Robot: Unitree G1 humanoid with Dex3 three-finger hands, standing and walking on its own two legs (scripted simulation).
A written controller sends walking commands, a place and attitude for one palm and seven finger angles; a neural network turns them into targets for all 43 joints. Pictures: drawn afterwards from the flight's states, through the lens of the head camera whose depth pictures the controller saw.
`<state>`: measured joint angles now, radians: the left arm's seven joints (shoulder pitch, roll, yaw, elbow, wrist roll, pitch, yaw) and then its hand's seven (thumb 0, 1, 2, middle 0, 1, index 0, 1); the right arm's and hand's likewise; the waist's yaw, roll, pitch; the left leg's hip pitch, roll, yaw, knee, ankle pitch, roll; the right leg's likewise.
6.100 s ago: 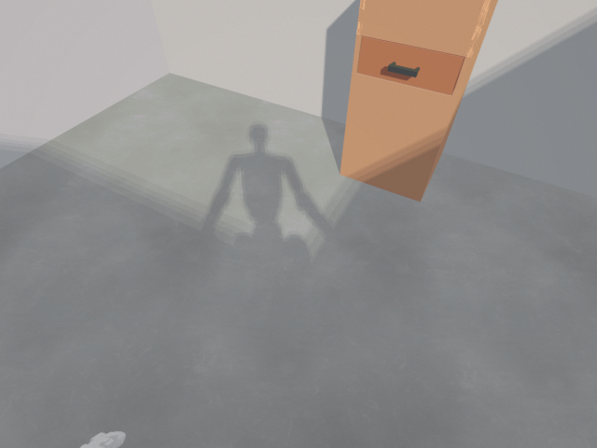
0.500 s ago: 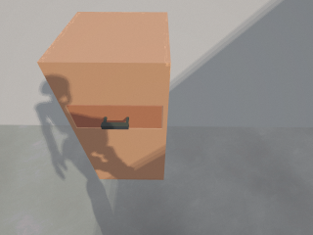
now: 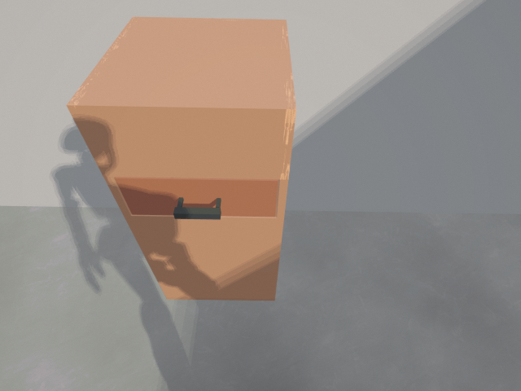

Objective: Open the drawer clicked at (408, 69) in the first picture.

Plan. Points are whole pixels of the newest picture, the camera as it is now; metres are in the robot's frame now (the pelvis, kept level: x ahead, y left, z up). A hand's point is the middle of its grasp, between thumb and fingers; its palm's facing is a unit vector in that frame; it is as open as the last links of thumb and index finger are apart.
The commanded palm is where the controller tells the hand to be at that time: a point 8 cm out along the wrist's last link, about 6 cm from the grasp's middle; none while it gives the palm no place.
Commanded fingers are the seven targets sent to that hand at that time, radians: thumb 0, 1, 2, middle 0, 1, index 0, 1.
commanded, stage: come to a stop and stand still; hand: left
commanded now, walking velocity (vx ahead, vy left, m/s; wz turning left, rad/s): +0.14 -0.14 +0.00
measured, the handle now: (198, 207) +0.54 +0.19 -0.14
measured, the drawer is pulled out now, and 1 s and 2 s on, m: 0.00 0.00 0.00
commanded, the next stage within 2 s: look again from close up in 1.02 s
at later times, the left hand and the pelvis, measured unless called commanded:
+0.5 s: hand out of the picture +0.01 +0.12 -0.18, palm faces +0.09 -0.98 -0.20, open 7.3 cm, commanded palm none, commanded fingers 0.00 0.90 0.90 -0.20 -0.30 -0.20 -0.30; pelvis +0.03 -0.04 -0.01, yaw +1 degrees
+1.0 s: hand out of the picture +0.04 +0.18 -0.16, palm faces +0.00 -0.96 -0.27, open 7.3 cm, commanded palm none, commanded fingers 0.00 0.90 0.90 -0.20 -0.30 -0.20 -0.30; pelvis +0.00 -0.01 +0.00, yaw +0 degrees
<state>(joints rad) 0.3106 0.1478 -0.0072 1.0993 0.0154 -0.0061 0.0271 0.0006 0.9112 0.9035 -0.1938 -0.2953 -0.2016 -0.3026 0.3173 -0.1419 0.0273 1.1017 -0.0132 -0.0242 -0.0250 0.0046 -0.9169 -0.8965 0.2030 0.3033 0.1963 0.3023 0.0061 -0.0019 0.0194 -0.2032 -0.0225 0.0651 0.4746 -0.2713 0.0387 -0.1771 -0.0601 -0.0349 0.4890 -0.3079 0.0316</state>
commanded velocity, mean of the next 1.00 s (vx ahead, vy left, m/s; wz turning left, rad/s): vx -0.03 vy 0.03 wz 0.00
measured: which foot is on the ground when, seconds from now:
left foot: down 0.00-1.00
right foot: down 0.00-1.00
